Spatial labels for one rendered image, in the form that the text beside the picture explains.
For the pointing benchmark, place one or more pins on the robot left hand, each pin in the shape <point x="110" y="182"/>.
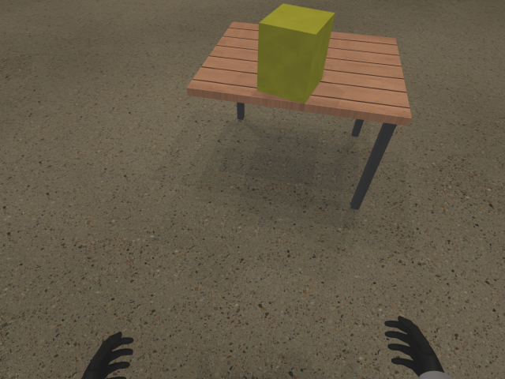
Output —
<point x="98" y="367"/>

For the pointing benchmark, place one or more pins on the carton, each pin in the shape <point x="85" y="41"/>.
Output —
<point x="292" y="50"/>

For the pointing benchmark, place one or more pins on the table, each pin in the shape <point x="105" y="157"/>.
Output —
<point x="362" y="79"/>

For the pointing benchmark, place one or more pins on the robot right hand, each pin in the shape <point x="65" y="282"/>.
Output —
<point x="424" y="357"/>

